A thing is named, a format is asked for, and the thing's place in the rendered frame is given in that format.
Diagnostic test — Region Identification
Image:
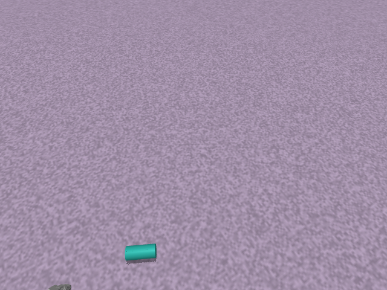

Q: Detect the can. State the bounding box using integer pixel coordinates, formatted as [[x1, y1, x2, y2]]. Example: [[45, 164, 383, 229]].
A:
[[125, 243, 157, 260]]

